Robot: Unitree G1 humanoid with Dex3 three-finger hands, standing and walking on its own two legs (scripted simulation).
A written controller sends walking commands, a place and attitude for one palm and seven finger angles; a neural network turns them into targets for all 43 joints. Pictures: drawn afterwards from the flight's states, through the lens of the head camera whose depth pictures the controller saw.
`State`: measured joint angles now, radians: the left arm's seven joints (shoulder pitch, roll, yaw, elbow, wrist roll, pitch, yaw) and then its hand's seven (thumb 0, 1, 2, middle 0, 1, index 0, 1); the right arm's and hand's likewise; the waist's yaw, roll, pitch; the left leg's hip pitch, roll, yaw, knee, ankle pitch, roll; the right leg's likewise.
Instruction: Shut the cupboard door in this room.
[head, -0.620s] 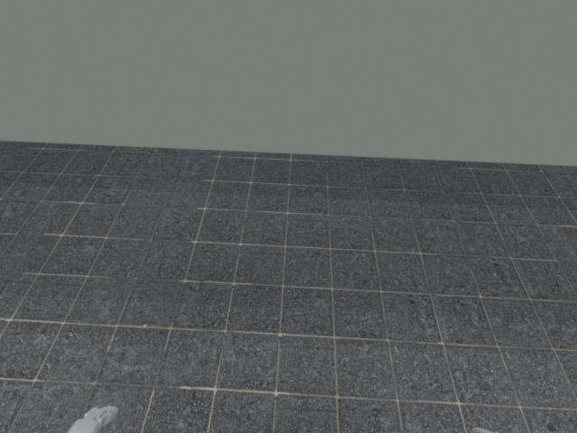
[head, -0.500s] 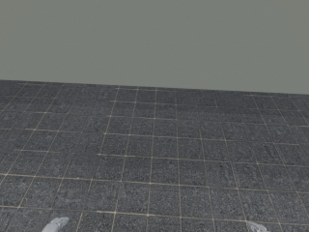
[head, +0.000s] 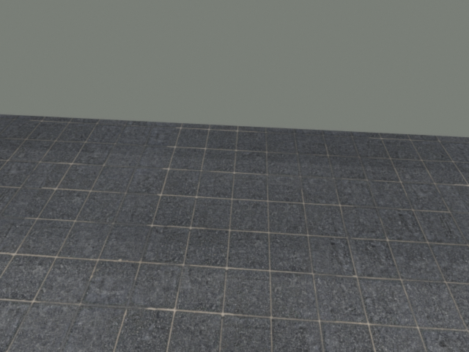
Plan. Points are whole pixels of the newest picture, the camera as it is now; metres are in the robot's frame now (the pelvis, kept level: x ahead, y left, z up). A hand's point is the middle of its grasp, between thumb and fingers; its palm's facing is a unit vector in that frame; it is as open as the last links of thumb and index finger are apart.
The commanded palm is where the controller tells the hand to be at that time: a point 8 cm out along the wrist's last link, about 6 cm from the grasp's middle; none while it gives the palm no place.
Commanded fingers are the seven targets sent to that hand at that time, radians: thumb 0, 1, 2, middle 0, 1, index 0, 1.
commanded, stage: stand and wait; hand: left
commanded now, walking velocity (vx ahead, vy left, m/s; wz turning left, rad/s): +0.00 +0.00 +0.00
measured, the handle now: out of the picture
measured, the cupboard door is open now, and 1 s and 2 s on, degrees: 56 56 56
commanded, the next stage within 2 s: turn or walk to find it in 0.28 s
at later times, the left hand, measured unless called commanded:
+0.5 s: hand out of the picture +0.06 +0.23 -0.16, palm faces +0.02 -0.95 -0.32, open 7.4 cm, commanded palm none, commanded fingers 0.00 0.90 0.90 -0.20 -0.30 -0.20 -0.30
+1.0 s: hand out of the picture +0.03 +0.20 -0.16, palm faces +0.23 -0.93 -0.28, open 7.4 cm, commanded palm none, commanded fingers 0.00 0.90 0.90 -0.20 -0.30 -0.20 -0.30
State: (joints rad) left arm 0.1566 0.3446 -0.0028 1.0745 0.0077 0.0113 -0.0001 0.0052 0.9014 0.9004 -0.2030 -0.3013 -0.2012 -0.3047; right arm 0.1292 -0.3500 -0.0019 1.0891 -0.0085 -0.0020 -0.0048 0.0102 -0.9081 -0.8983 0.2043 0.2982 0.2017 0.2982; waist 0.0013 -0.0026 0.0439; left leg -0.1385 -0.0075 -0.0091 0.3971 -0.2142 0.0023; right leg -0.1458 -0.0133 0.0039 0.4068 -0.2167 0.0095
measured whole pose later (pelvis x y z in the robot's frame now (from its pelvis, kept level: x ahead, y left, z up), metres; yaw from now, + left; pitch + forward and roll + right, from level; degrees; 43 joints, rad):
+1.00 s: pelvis -0.04 -0.02 -0.01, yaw +14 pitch +1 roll +0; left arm 0.14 0.22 0.04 0.91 0.00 0.04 0.03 0.00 0.90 0.90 -0.20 -0.30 -0.20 -0.30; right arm 0.25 -0.21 -0.06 0.97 -0.02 0.05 -0.01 0.01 -0.91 -0.90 0.21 0.30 0.20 0.30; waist -0.04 0.03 0.05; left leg -0.35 -0.09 -0.21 0.48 -0.14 -0.01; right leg -0.26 0.00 0.01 0.60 -0.38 0.05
